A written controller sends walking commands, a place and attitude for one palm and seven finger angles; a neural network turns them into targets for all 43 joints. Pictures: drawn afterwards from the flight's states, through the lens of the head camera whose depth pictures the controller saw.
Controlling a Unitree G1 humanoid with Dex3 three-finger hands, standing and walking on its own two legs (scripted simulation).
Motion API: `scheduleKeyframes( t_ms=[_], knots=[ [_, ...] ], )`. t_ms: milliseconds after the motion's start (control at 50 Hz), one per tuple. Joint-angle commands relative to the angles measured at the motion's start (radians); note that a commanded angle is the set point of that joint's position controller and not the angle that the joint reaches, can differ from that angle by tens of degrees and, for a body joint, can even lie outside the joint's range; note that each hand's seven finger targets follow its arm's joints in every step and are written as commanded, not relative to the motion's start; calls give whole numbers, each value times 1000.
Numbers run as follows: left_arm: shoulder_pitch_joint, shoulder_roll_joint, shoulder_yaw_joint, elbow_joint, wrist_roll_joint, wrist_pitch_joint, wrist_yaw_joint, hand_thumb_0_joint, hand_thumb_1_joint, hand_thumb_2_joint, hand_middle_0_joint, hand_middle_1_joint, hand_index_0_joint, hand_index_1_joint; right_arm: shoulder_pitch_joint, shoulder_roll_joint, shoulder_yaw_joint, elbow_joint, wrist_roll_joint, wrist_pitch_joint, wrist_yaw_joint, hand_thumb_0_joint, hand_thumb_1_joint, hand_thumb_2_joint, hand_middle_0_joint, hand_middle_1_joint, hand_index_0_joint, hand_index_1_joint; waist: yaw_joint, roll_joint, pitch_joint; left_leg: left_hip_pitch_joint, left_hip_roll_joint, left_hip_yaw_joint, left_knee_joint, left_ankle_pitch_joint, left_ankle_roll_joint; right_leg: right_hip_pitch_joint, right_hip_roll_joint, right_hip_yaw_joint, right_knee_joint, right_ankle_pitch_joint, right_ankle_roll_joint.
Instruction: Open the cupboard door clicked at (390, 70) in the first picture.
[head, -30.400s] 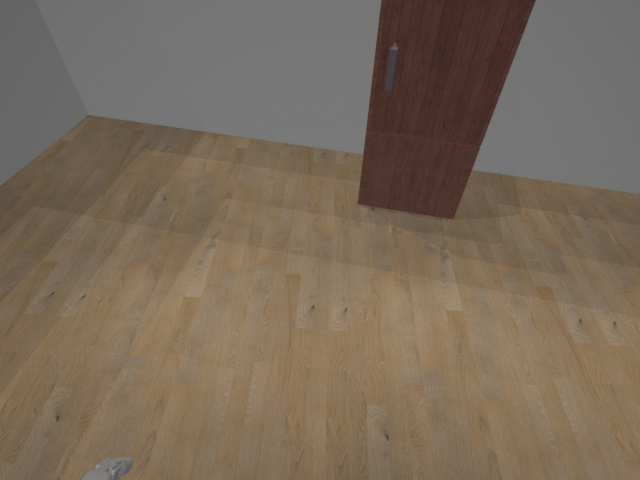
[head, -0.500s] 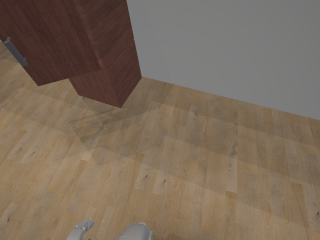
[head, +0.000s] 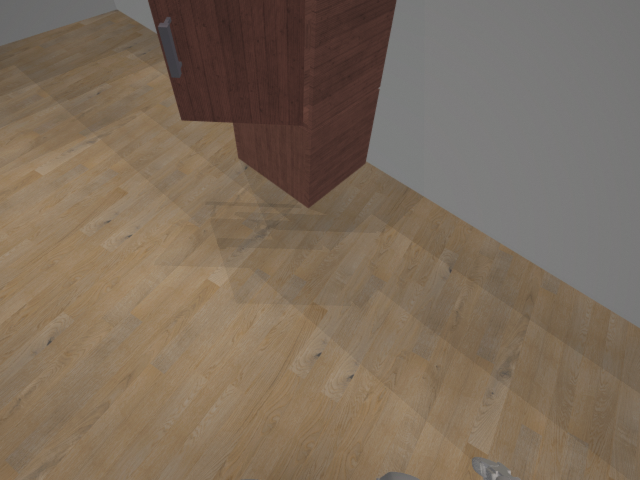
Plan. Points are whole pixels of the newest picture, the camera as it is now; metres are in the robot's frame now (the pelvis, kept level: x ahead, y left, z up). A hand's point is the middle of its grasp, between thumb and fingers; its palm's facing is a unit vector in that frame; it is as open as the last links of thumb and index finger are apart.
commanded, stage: take the last steps up to it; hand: left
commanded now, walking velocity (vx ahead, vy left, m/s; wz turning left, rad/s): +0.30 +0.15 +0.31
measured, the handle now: (172, 47) +1.11 +0.51 -0.08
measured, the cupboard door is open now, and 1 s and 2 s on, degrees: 42 42 42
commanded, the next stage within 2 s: come to a stop and stand still in 1.62 s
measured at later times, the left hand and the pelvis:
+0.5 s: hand out of the picture +0.00 +0.14 -0.15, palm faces +0.23 -0.95 -0.19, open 7.4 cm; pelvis +0.09 -0.01 +0.01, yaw +9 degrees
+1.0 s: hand (150, 332) +0.32 +0.31 -0.15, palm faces +0.17 -0.96 -0.22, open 7.4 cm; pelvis +0.25 +0.11 +0.01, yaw +7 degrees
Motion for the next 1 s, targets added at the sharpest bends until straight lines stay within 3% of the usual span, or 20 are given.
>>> scheduleKeyframes(
  t_ms=[0,80,140,160,180,200,220,260,320,420,540,580,600,620,640,660,680,720,800,980],
  knots=[
    [5,42,15,-78,3,-39,-16,0,900,900,-200,-300,-200,-300,91,-191,-50,-27,-4,-27,-10,0,-900,-900,200,300,200,300,-44,218,-101,81,224,-235,-265,53,144,-37,19,-18,-50,36,-2],
    [-11,31,11,-94,2,-59,-26,0,900,900,-200,-300,-200,-300,100,-202,-61,-18,-6,-25,0,0,-900,-900,200,300,200,300,-44,213,-78,32,199,-266,-261,-154,140,59,54,-71,-285,11,-8],
    [161,31,22,-35,4,-81,-25,0,900,900,-200,-300,-200,-300,63,-172,-61,-23,3,-22,3,0,-900,-900,200,300,200,300,42,107,-99,-148,111,-212,-76,-253,86,379,71,-78,-593,136,-13],
    [236,97,37,-13,17,-93,-14,0,900,900,-200,-300,-200,-300,62,-103,-53,-34,16,-27,9,0,-900,-900,200,300,200,300,77,-125,-104,-341,0,-94,160,-289,28,543,-107,130,-750,-8,-53],
    [281,195,53,-8,16,-97,-3,0,900,900,-200,-300,-200,-300,5,-69,-43,-80,11,-32,18,0,-900,-900,200,300,200,300,111,-342,-61,-521,-51,-40,419,-369,-23,565,-386,510,-895,-113,-153],
    [261,176,44,-16,5,-99,5,0,900,900,-200,-300,-200,-300,-47,-132,-54,-93,-9,-26,23,0,-900,-900,200,300,200,300,90,-198,15,-542,9,-128,573,-288,-25,419,-445,577,-952,-149,-202],
    [189,129,35,-26,4,-111,8,0,900,900,-200,-300,-200,-300,-32,-127,-61,-74,-12,-25,29,0,-900,-900,200,300,200,300,41,-116,55,-533,48,-156,622,-153,-26,365,-391,487,-937,-93,-192],
    [131,57,7,-17,-1,-127,6,0,900,900,-200,-300,-200,-300,6,-99,-58,-23,-11,-15,39,0,-900,-900,200,300,200,300,-9,-136,86,-482,67,-130,667,-17,-47,297,-286,267,-889,195,-133],
    [179,36,4,13,-1,-146,9,0,900,900,-200,-300,-200,-300,59,-63,-48,16,-3,-9,48,0,-900,-900,200,300,200,300,-19,-153,23,-453,67,-68,626,62,-72,380,-220,45,-841,558,-96],
    [292,46,4,82,2,-153,15,0,900,900,-200,-300,-200,-300,-11,-27,-35,10,6,-10,56,0,-900,-900,200,300,200,300,15,-94,-4,-465,67,5,484,95,-76,492,-221,-46,-808,765,-107],
    [275,61,6,114,11,-140,18,0,900,900,-200,-300,-200,-300,-90,-17,-14,-15,8,-34,63,0,-900,-900,200,300,200,300,17,-169,46,-292,46,78,153,42,-31,452,-251,-87,-764,809,-116],
    [220,88,14,109,10,-138,17,0,900,900,-200,-300,-200,-300,59,-49,-24,25,4,-49,50,0,-900,-900,200,300,200,300,-60,-157,-23,-35,-12,117,51,21,2,378,-242,-127,-601,965,-104],
    [200,92,16,100,6,-135,15,0,900,900,-200,-300,-200,-300,224,-84,-34,72,-2,-54,42,0,-900,-900,200,300,200,300,-133,-106,-107,167,-22,105,-20,79,11,311,-210,-157,-422,898,-85],
    [225,52,10,85,-4,-130,5,0,900,900,-200,-300,-200,-300,372,-186,-56,108,-12,-60,27,0,-900,-900,200,300,200,300,-181,82,-246,405,108,-21,-12,146,49,167,-124,-186,-178,564,-60],
    [251,-16,-3,61,-16,-124,-3,0,900,900,-200,-300,-200,-300,444,-282,-84,121,-14,-66,9,0,-900,-900,200,300,200,300,-180,323,-336,550,357,-416,-113,233,152,-90,37,-147,132,-106,-31],
    [174,-20,-6,33,-14,-116,8,0,900,900,-200,-300,-200,-300,433,-287,-85,121,0,-55,-5,0,-900,-900,200,300,200,300,-175,267,-330,505,402,-457,-207,227,193,-153,28,-15,283,-129,-68],
    [117,-20,-6,-2,-16,-116,7,0,900,900,-200,-300,-200,-300,360,-271,-77,92,-3,-54,-4,0,-900,-900,200,300,200,300,-143,147,-204,320,416,-430,-253,86,196,-176,-11,5,351,-73,-85],
    [95,-28,0,32,-2,-103,0,0,900,900,-200,-300,-200,-300,201,-140,-45,50,-4,-69,-12,0,-900,-900,200,300,200,300,-79,190,-84,107,345,-297,-303,-30,156,-183,-60,32,321,83,-77],
    [150,-58,1,49,7,-78,-11,0,900,900,-200,-300,-200,-300,196,-90,-29,58,-5,-95,-14,0,-900,-900,200,300,200,300,-12,113,-51,-4,290,-155,-365,76,152,-107,-52,14,180,158,-63],
    [-90,-34,3,-67,7,-75,-26,0,900,900,-200,-300,-200,-300,284,-91,-34,91,-8,-102,-6,0,-900,-900,200,300,200,300,-42,56,-10,149,286,-87,-403,155,180,-147,-35,-7,-226,269,-50]
  ],
)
